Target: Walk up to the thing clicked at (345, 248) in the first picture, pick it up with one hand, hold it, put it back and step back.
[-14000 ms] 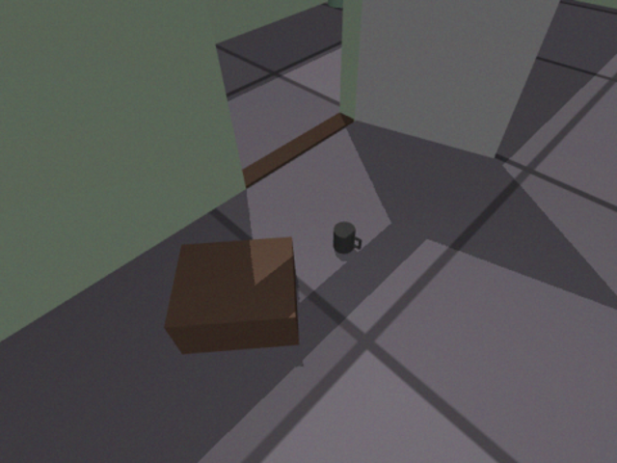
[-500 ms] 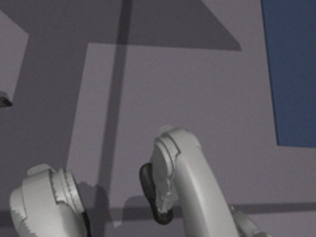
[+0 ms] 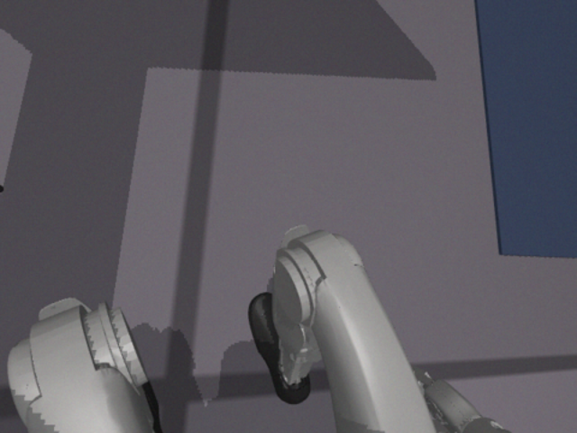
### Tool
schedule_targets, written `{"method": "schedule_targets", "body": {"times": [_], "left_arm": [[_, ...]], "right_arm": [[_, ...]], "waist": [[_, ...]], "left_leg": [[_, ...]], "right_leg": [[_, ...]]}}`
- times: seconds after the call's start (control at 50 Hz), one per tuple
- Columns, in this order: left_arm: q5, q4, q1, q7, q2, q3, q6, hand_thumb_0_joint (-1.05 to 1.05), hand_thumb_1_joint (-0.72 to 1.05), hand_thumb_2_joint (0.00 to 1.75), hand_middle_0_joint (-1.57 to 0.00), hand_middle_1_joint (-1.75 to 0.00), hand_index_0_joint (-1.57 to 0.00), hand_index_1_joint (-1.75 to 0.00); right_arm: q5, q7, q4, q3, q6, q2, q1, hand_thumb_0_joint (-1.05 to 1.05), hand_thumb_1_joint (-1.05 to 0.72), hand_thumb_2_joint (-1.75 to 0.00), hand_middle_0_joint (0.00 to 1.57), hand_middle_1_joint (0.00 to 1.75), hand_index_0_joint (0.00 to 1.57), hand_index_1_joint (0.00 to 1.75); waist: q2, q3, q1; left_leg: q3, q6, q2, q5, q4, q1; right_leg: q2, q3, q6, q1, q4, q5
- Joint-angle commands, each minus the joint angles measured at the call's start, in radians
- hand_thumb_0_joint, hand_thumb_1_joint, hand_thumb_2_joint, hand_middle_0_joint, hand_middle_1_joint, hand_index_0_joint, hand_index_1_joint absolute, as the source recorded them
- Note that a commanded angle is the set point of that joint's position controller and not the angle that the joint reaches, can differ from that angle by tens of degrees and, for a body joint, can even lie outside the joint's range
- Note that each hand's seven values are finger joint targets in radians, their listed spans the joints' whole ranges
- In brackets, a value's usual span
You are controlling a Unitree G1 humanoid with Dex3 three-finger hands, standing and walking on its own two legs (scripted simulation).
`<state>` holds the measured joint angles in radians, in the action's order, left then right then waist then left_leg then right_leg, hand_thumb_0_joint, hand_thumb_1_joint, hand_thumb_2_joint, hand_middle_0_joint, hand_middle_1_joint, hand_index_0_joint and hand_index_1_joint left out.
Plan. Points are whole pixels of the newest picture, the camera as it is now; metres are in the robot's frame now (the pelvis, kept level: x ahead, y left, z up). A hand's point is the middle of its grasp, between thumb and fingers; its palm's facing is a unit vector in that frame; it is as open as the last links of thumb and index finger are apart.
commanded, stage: rest palm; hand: left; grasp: from above
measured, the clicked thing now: out of the picture +0.47 +0.33 -0.26
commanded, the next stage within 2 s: close in 0.08 s
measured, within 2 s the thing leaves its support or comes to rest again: leaves its support in 1.98 s
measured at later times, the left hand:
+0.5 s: hand out of the picture +0.46 +0.34 -0.23, palm faces -0.44 -0.13 -0.89, open 13.5 cm
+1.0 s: hand out of the picture +0.46 +0.34 -0.22, palm faces -0.45 -0.14 -0.88, open 12.4 cm
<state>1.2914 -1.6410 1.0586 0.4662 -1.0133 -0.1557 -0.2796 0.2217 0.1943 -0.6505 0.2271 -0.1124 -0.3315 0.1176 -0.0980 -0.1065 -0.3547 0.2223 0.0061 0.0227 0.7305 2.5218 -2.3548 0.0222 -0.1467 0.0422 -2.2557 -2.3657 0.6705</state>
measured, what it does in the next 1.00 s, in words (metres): stands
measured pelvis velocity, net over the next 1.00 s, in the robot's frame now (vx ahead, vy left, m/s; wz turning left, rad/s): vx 0.00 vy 0.00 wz -0.01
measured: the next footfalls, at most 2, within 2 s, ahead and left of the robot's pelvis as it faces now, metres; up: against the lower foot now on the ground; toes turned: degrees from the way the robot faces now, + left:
none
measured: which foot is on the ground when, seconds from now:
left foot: down 0.00-1.00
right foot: down 0.00-1.00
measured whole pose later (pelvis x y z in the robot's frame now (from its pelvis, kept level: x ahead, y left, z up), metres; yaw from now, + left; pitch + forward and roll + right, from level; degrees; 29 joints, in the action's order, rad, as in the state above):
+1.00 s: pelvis +0.00 +0.00 +0.00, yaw -1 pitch +30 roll -13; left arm 1.31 -1.69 1.10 0.50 -1.04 -0.11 -0.26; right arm 0.24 0.20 -0.64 0.27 -0.14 -0.33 0.12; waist -0.11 -0.11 -0.37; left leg 0.23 0.00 0.02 0.72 2.54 -2.36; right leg 0.03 -0.16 0.05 -2.25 -2.37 0.66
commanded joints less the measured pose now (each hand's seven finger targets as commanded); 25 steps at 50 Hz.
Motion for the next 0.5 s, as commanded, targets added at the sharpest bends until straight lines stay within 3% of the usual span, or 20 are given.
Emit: {"method": "schedule_targets", "body": {"times": [0.0,0.02,0.04,0.06,0.08,0.12,0.14,0.22,0.26,0.32,0.34,0.36,0.38,0.42,0.44,0.48], "left_arm": [[0.016,0.061,0.232,0.044,-0.197,0.031,-0.012,0.00,-0.54,1.14,-0.10,-1.05,-0.06,-1.08],[0.020,0.056,0.234,0.054,-0.208,0.027,-0.015,0.00,-0.54,1.14,-0.10,-1.05,-0.06,-1.09],[0.022,0.069,0.270,0.057,-0.187,0.052,-0.016,0.00,-0.53,1.13,-0.09,-1.05,-0.06,-1.08],[0.030,0.032,0.238,0.061,-0.201,0.038,-0.010,0.00,-0.55,1.12,-0.09,-1.04,-0.05,-1.07],[0.035,0.066,0.254,0.067,-0.194,0.051,-0.011,0.00,-0.54,1.14,-0.09,-1.05,-0.06,-1.08],[0.035,0.033,0.262,0.077,-0.182,0.057,-0.002,0.00,-0.54,1.13,-0.09,-1.05,-0.06,-1.08],[0.031,0.019,0.245,0.083,-0.188,0.043,0.001,0.00,-0.53,1.12,-0.08,-1.06,-0.06,-1.08],[0.038,0.000,0.268,0.097,-0.204,0.044,0.011,0.00,-0.48,1.08,-0.10,-1.05,-0.09,-1.07],[0.037,0.010,0.279,0.101,-0.228,0.033,0.018,0.00,-0.47,1.08,-0.10,-1.06,-0.09,-1.08],[0.037,0.024,0.312,0.104,-0.204,0.060,0.025,0.00,-0.43,1.08,-0.12,-1.09,-0.12,-1.09],[0.035,-0.031,0.275,0.104,-0.223,0.035,0.035,0.00,-0.43,1.05,-0.12,-1.08,-0.12,-1.08],[0.035,-0.002,0.284,0.099,-0.233,0.036,0.037,0.00,-0.44,1.05,-0.12,-1.07,-0.12,-1.07],[0.028,0.018,0.278,0.098,-0.241,0.025,0.038,0.00,-0.44,1.04,-0.12,-1.06,-0.11,-1.07],[0.021,0.009,0.268,0.095,-0.235,0.034,0.042,0.00,-0.43,1.01,-0.11,-1.08,-0.12,-1.07],[0.018,-0.007,0.268,0.089,-0.219,0.041,0.046,0.00,-0.44,1.01,-0.12,-1.07,-0.12,-1.06],[0.016,0.040,0.293,0.088,-0.261,0.022,0.041,0.00,-0.45,1.03,-0.12,-1.06,-0.11,-1.07]], "right_arm": [[0.000,-0.013,-0.021,-0.089,0.000,-0.294,0.202,0.00,-0.90,-0.90,0.20,0.30,0.20,0.30],[-0.001,-0.016,-0.027,-0.089,0.000,-0.293,0.195,0.00,-0.90,-0.90,0.20,0.30,0.20,0.30],[0.002,-0.013,-0.017,-0.081,-0.005,-0.292,0.194,0.00,-0.90,-0.90,0.20,0.30,0.20,0.30],[0.005,-0.012,-0.026,-0.081,-0.006,-0.297,0.197,0.00,-0.90,-0.90,0.20,0.30,0.20,0.30],[0.005,-0.012,-0.021,-0.080,-0.006,-0.294,0.187,0.00,-0.90,-0.90,0.20,0.30,0.20,0.30],[0.004,-0.009,-0.022,-0.079,-0.015,-0.302,0.194,0.00,-0.90,-0.90,0.20,0.30,0.20,0.30],[0.006,-0.009,-0.023,-0.082,-0.017,-0.304,0.192,0.00,-0.90,-0.90,0.20,0.30,0.20,0.30],[0.010,-0.007,-0.013,-0.070,-0.026,-0.304,0.190,0.00,-0.89,-0.90,0.20,0.30,0.20,0.30],[0.007,-0.008,-0.010,-0.068,-0.030,-0.307,0.180,0.00,-0.89,-0.90,0.20,0.30,0.20,0.30],[0.011,-0.007,-0.002,-0.060,-0.037,-0.305,0.181,0.00,-0.90,-0.90,0.20,0.30,0.20,0.30],[0.014,-0.004,-0.010,-0.051,-0.039,-0.300,0.184,0.00,-0.90,-0.90,0.20,0.30,0.20,0.30],[0.011,-0.005,-0.006,-0.057,-0.040,-0.318,0.195,0.00,-0.90,-0.90,0.20,0.30,0.20,0.30],[0.010,-0.006,-0.008,-0.061,-0.039,-0.315,0.198,0.00,-0.90,-0.90,0.20,0.30,0.20,0.30],[0.014,-0.007,0.002,-0.057,-0.039,-0.309,0.188,0.00,-0.90,-0.90,0.20,0.30,0.20,0.30],[0.013,-0.004,0.002,-0.055,-0.042,-0.309,0.188,0.00,-0.90,-0.90,0.20,0.30,0.20,0.30],[0.008,-0.007,0.002,-0.052,-0.039,-0.313,0.194,0.00,-0.90,-0.90,0.20,0.30,0.20,0.30]], "waist": [[0.469,0.615,-0.035],[0.470,0.619,-0.025],[0.488,0.591,-0.042],[0.473,0.598,-0.039],[0.484,0.626,-0.029],[0.473,0.593,-0.051],[0.469,0.608,-0.042],[0.458,0.581,-0.054],[0.473,0.608,-0.042],[0.484,0.617,-0.056],[0.450,0.576,-0.060],[0.456,0.582,-0.063],[0.481,0.623,-0.047],[0.518,0.636,-0.040],[0.480,0.599,-0.054],[0.476,0.631,-0.045]], "left_leg": [[-0.094,-0.019,0.007,-0.224,-0.259,0.496],[-0.094,-0.019,0.008,-0.219,-0.256,0.495],[-0.094,-0.017,0.005,-0.224,-0.261,0.493],[-0.093,-0.018,0.006,-0.228,-0.259,0.504],[-0.095,-0.016,0.007,-0.245,-0.257,0.512],[-0.090,-0.016,0.007,-0.243,-0.256,0.509],[-0.086,-0.014,0.007,-0.257,-0.260,0.522],[-0.085,-0.020,0.007,-0.221,-0.259,0.479],[-0.079,-0.016,0.010,-0.234,-0.258,0.500],[-0.084,-0.019,0.009,-0.237,-0.247,0.496],[-0.083,-0.023,0.009,-0.208,-0.249,0.463],[-0.088,-0.024,0.007,-0.219,-0.247,0.463],[-0.086,-0.018,0.008,-0.247,-0.257,0.499],[-0.078,-0.011,0.012,-0.251,-0.265,0.516],[-0.073,-0.015,0.012,-0.228,-0.257,0.491],[-0.086,-0.023,0.009,-0.230,-0.251,0.471]], "right_leg": [[0.048,-0.095,-0.066,0.329,0.199,-0.231],[0.049,-0.094,-0.067,0.327,0.201,-0.227],[0.046,-0.097,-0.067,0.314,0.195,-0.233],[0.047,-0.097,-0.066,0.323,0.197,-0.237],[0.051,-0.097,-0.067,0.332,0.192,-0.250],[0.047,-0.101,-0.063,0.307,0.185,-0.249],[0.046,-0.105,-0.062,0.317,0.189,-0.259],[0.046,-0.102,-0.062,0.312,0.186,-0.236],[0.044,-0.103,-0.063,0.303,0.178,-0.244],[0.048,-0.100,-0.064,0.316,0.179,-0.258],[0.046,-0.101,-0.060,0.314,0.185,-0.232],[0.047,-0.099,-0.058,0.317,0.189,-0.240],[0.048,-0.097,-0.062,0.336,0.185,-0.258],[0.048,-0.100,-0.067,0.333,0.175,-0.258],[0.046,-0.105,-0.063,0.313,0.174,-0.247],[0.050,-0.097,-0.063,0.349,0.191,-0.249]]}}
